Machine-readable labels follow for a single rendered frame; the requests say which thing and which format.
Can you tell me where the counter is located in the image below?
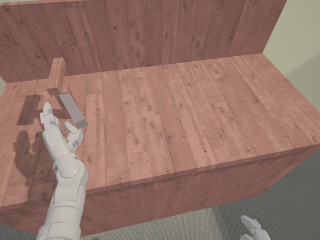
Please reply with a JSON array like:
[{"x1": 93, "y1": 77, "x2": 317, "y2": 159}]
[{"x1": 0, "y1": 0, "x2": 320, "y2": 237}]

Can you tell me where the robot right hand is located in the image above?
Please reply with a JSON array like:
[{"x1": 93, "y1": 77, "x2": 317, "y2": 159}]
[{"x1": 240, "y1": 215, "x2": 271, "y2": 240}]

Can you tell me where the robot left hand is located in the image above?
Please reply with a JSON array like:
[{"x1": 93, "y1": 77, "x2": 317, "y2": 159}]
[{"x1": 40, "y1": 102, "x2": 84, "y2": 161}]

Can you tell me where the tap lever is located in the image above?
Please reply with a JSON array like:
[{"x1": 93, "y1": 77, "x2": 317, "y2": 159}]
[{"x1": 59, "y1": 91, "x2": 88, "y2": 130}]

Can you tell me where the left robot forearm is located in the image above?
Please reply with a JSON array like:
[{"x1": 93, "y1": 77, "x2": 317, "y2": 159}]
[{"x1": 36, "y1": 152, "x2": 89, "y2": 240}]

